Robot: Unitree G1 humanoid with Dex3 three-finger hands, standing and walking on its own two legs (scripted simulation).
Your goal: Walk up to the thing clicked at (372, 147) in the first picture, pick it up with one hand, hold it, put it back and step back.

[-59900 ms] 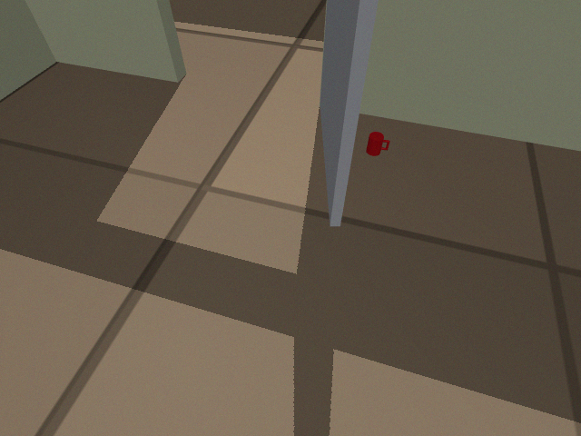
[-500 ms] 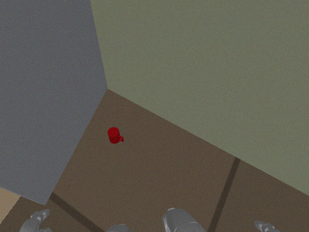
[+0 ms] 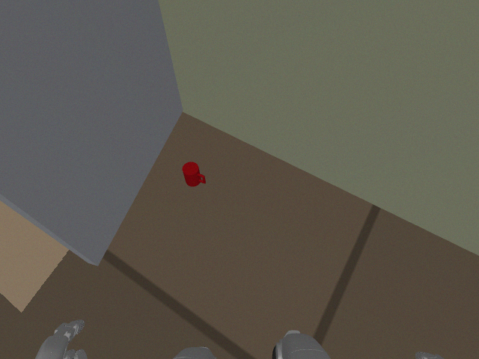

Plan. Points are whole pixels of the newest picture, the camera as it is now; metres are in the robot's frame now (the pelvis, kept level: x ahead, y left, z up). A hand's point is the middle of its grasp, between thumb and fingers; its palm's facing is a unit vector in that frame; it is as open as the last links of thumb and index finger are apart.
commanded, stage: step back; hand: left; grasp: from above
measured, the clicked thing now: (195, 175) +0.90 +0.22 -0.70
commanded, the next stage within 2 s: stand in 1.54 s
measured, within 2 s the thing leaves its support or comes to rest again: neither
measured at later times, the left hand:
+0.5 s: hand out of the picture -0.10 +0.24 -0.12, palm faces -0.04 -0.90 -0.44, open 7.3 cm
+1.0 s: hand out of the picture -0.17 +0.24 -0.13, palm faces +0.04 -0.92 -0.39, open 7.3 cm
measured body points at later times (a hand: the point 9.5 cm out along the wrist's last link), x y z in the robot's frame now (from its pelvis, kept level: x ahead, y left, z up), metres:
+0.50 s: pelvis -0.17 -0.03 +0.01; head -0.14 -0.06 +0.45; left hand -0.10 +0.29 -0.10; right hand -0.07 -0.35 -0.12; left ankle -0.14 +0.12 -0.64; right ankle -0.16 -0.14 -0.72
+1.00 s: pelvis -0.21 -0.03 +0.01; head -0.20 -0.04 +0.46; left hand -0.17 +0.29 -0.11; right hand -0.13 -0.34 -0.12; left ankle -0.22 +0.11 -0.70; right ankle -0.17 -0.13 -0.72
